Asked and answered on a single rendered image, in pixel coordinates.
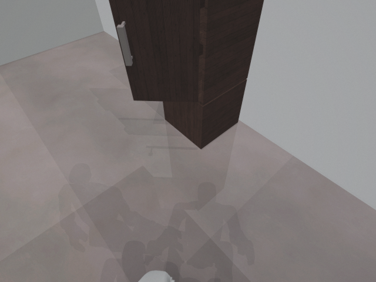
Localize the robot left thigh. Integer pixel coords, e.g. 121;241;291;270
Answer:
138;270;175;282

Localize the handle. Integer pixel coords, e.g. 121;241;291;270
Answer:
116;21;133;66

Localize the cupboard door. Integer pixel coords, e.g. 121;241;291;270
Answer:
109;0;200;102

